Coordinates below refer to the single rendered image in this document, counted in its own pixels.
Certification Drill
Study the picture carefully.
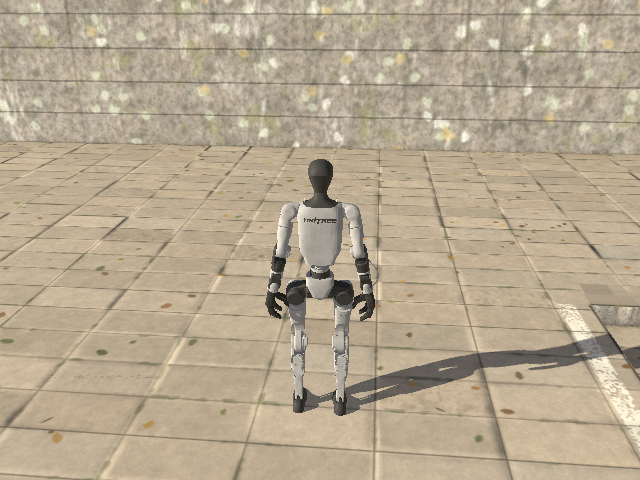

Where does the robot torso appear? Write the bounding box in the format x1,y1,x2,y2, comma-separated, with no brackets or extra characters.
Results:
297,198,344,300

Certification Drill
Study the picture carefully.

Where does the right robot forearm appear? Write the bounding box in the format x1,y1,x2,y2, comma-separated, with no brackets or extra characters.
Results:
355,244,373,294

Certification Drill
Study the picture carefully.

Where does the robot left hand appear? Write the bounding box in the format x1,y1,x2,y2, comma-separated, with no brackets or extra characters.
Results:
265,290,289,319

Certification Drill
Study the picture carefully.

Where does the robot right upper arm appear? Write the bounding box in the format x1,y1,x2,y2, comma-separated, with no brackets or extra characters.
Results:
341,202,365,259

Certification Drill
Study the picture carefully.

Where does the robot right hand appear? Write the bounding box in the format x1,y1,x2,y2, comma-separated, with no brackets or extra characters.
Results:
352,292,375,321

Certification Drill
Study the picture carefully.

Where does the robot left upper arm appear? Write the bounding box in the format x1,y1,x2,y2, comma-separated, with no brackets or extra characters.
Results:
275,202,300,259

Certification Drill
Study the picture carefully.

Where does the left robot thigh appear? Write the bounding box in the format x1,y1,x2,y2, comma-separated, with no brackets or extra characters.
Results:
286,279,308,352

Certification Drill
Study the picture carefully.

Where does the left robot forearm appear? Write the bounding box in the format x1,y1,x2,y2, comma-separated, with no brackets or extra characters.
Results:
267,243,286,293

